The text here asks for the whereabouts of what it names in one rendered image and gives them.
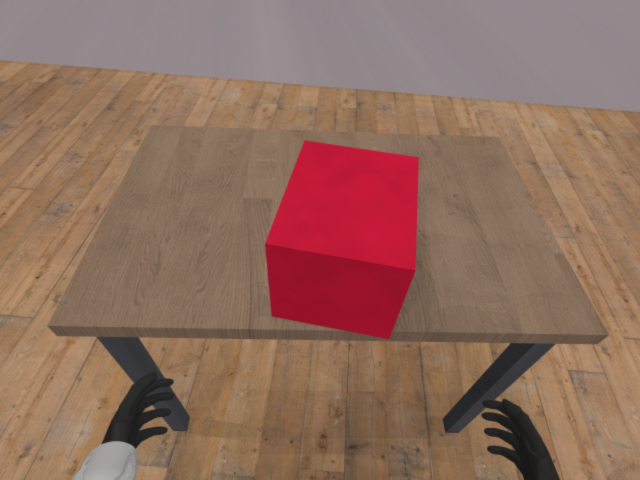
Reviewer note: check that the robot left forearm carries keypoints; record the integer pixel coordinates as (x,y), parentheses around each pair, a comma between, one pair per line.
(114,460)

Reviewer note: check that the carton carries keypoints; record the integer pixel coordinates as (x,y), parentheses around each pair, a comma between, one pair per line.
(341,252)

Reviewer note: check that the table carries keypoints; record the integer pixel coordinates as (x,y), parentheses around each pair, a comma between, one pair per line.
(180,253)

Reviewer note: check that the robot left hand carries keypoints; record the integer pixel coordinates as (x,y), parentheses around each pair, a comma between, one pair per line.
(127,421)

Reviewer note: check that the robot right hand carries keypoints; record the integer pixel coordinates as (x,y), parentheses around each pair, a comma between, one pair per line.
(531,455)

